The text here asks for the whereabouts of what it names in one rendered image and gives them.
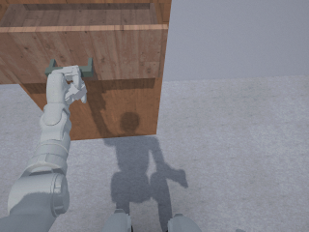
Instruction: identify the robot thigh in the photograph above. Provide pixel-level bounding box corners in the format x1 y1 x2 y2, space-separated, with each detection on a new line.
167 216 203 232
100 213 131 232

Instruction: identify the cabinet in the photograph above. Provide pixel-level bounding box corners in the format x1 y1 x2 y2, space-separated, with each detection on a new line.
0 0 172 141

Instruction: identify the robot right thigh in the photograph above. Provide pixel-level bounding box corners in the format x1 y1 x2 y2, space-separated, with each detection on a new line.
167 216 203 232

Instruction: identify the handle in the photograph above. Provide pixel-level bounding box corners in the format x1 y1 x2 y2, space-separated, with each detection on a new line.
44 57 94 77

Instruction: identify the left robot hand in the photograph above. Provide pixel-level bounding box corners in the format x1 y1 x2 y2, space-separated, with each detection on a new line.
46 65 87 108

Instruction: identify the robot left thigh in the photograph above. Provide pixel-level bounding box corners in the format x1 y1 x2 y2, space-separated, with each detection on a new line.
100 213 131 232

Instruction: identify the robot left upper arm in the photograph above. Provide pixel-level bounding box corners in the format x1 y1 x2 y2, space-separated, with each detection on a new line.
0 172 70 232

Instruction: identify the left robot forearm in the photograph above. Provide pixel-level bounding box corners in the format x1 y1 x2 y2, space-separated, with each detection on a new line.
7 102 72 216

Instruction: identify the drawer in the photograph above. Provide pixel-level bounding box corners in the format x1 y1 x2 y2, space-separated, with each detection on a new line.
0 3 168 85

